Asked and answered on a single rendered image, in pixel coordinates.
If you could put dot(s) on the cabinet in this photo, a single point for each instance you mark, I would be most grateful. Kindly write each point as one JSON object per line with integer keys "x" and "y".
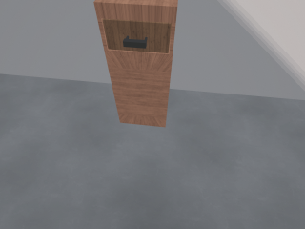
{"x": 140, "y": 80}

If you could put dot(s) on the handle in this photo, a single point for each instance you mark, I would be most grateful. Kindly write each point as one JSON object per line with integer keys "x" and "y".
{"x": 135, "y": 43}

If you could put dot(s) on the drawer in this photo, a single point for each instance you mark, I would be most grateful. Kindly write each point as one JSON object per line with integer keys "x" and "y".
{"x": 158, "y": 34}

